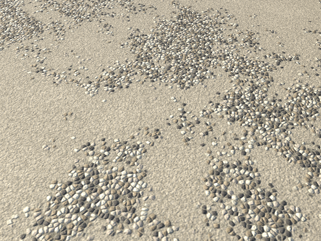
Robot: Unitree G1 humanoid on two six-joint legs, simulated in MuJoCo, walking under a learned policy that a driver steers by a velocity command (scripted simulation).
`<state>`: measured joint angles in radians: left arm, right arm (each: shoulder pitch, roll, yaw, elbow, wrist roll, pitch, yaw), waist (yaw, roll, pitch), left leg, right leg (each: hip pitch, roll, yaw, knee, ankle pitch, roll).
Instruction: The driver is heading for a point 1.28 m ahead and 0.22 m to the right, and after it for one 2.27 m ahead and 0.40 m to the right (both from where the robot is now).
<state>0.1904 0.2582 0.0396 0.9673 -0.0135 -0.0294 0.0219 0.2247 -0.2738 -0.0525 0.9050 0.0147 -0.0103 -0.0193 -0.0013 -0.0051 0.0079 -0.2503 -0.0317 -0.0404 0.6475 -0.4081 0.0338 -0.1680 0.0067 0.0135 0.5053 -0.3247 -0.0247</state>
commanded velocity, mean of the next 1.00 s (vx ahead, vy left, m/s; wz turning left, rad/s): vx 0.44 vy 0.00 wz -0.27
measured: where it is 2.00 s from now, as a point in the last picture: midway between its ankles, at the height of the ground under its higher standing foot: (195, 139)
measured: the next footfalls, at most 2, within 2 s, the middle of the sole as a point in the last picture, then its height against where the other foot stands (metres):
right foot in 0.58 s outside the picture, level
left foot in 1.10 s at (173, 196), level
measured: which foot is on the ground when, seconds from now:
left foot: down 0.00-0.58, up 0.60-1.00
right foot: down 0.00-0.10, up 0.12-0.56, down 0.58-1.00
